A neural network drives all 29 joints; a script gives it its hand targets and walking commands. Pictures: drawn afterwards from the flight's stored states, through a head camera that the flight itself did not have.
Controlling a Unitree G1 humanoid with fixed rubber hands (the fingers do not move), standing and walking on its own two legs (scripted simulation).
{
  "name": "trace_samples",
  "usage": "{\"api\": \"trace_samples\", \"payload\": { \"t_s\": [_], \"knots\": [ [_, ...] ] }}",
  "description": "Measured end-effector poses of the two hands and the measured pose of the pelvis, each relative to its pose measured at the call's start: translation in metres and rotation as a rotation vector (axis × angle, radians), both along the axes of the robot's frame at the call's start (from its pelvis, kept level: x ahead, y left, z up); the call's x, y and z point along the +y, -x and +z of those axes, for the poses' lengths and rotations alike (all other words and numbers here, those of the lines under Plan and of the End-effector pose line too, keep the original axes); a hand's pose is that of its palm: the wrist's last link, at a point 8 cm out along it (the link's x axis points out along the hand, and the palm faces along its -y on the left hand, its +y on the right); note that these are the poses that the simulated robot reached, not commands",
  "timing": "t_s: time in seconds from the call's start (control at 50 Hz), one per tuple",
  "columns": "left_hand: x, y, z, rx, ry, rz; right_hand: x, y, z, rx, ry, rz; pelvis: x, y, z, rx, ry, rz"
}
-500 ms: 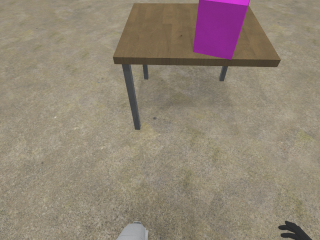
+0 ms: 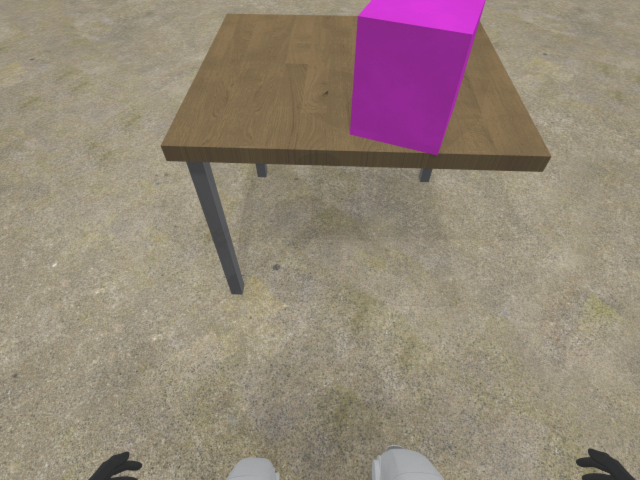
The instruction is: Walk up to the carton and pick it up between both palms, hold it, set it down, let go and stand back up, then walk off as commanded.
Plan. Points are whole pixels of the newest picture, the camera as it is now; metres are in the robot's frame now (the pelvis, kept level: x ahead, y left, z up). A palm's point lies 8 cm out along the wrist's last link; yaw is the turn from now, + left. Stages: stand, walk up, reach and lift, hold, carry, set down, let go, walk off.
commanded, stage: walk up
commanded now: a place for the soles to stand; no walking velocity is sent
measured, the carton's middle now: (414, 68) +0.87 -0.17 +0.07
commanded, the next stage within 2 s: none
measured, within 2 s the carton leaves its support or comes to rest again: neither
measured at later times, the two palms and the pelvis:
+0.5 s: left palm (159, 366) +0.28 +0.26 -0.08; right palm (639, 385) +0.24 -0.38 -0.03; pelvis +0.16 -0.05 +0.01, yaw +0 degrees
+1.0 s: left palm (230, 315) +0.36 +0.17 -0.07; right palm out of the picture +0.37 -0.46 -0.04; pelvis +0.26 -0.14 +0.02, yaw +2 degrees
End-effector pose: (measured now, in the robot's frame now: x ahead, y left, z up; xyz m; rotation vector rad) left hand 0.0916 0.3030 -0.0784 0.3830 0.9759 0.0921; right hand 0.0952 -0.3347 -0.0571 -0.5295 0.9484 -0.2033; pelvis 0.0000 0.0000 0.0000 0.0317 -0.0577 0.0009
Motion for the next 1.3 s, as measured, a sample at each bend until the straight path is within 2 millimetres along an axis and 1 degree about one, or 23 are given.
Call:
{"api": "trace_samples", "payload": {
  "t_s": [0.06,0.14,0.2,0.24,0.3,0.34,0.38,0.44,0.5,0.54,0.58,0.62,0.64,0.68,0.72,0.8,0.88,0.92,0.96,1.04,1.1,1.18,1.3],
  "knots": [
    [-0.013,0.004,0.010,0.041,0.014,0.047,0.003,-0.031,0.007,-0.013,-0.035,0.017,-0.005,-0.022,0.014,-0.010,0.002,0.015],
    [-0.015,0.001,0.020,0.092,0.011,0.080,0.005,-0.066,0.019,-0.017,-0.052,0.034,-0.009,-0.052,0.027,-0.012,0.002,0.026],
    [-0.011,-0.009,0.020,0.121,0.008,0.092,0.008,-0.088,0.021,-0.005,-0.046,0.046,-0.007,-0.072,0.029,0.002,0.008,0.034],
    [-0.006,-0.021,0.015,0.133,0.011,0.097,0.011,-0.103,0.020,-0.001,-0.038,0.053,-0.004,-0.086,0.026,0.009,0.016,0.040],
    [-0.001,-0.050,-0.001,0.132,0.016,0.090,0.010,-0.119,0.014,-0.006,-0.005,0.045,0.000,-0.105,0.013,-0.001,0.020,0.037],
    [-0.003,-0.076,-0.004,0.120,0.017,0.082,0.006,-0.124,0.016,0.003,0.007,0.026,-0.005,-0.117,0.013,0.001,0.013,0.037],
    [-0.008,-0.105,-0.003,0.093,0.018,0.059,-0.003,-0.128,0.020,0.014,0.021,0.010,-0.012,-0.127,0.015,0.010,0.012,0.028],
    [-0.022,-0.147,-0.001,0.053,0.018,0.022,-0.022,-0.134,0.026,0.026,0.046,-0.007,-0.026,-0.143,0.016,0.021,0.013,0.010],
    [-0.042,-0.185,0.001,0.019,0.021,-0.008,-0.047,-0.143,0.027,0.034,0.063,-0.020,-0.045,-0.159,0.015,0.025,0.009,-0.002],
    [-0.059,-0.205,0.002,0.004,0.022,-0.024,-0.066,-0.153,0.025,0.033,0.068,-0.024,-0.061,-0.171,0.012,0.028,0.003,-0.010],
    [-0.075,-0.220,0.000,-0.008,0.012,-0.034,-0.088,-0.166,0.017,0.030,0.072,-0.022,-0.078,-0.185,0.004,0.027,-0.004,-0.015],
    [-0.090,-0.227,-0.007,-0.006,0.002,-0.031,-0.106,-0.181,0.006,0.036,0.075,-0.024,-0.094,-0.196,-0.005,0.012,-0.003,-0.014],
    [-0.098,-0.227,-0.007,-0.001,0.009,-0.018,-0.110,-0.188,0.003,0.042,0.070,-0.025,-0.099,-0.200,-0.004,0.005,-0.001,-0.009],
    [-0.112,-0.223,-0.003,0.021,0.026,0.008,-0.111,-0.206,0.005,0.034,0.050,-0.020,-0.105,-0.209,0.004,-0.005,-0.002,-0.001],
    [-0.120,-0.219,0.003,0.043,0.035,0.033,-0.110,-0.222,0.011,0.020,0.030,-0.010,-0.110,-0.220,0.013,-0.012,-0.002,0.009],
    [-0.126,-0.218,0.010,0.071,0.032,0.070,-0.111,-0.249,0.021,0.005,0.014,0.018,-0.118,-0.237,0.023,0.001,0.001,0.033],
    [-0.125,-0.229,0.003,0.073,0.033,0.085,-0.112,-0.268,0.019,0.001,0.025,0.035,-0.120,-0.250,0.017,0.012,0.019,0.045],
    [-0.127,-0.239,0.000,0.072,0.031,0.083,-0.114,-0.274,0.019,-0.006,0.027,0.033,-0.123,-0.255,0.015,0.003,0.014,0.045],
    [-0.129,-0.252,0.001,0.062,0.019,0.077,-0.121,-0.277,0.020,-0.007,0.029,0.029,-0.129,-0.259,0.016,0.008,0.011,0.042],
    [-0.140,-0.276,0.008,0.024,-0.013,0.040,-0.141,-0.281,0.020,-0.002,0.026,0.021,-0.148,-0.264,0.015,0.015,0.011,0.024],
    [-0.152,-0.287,0.013,-0.004,-0.028,0.035,-0.154,-0.286,0.015,0.015,0.006,0.018,-0.161,-0.269,0.015,0.013,0.013,0.027],
    [-0.164,-0.301,0.023,-0.043,-0.026,0.035,-0.159,-0.296,0.012,0.015,-0.015,0.027,-0.169,-0.274,0.018,0.023,0.007,0.033],
    [-0.167,-0.317,0.030,-0.081,-0.030,0.029,-0.158,-0.311,0.012,-0.008,-0.032,0.039,-0.170,-0.275,0.019,0.025,0.005,0.034]
  ]
}}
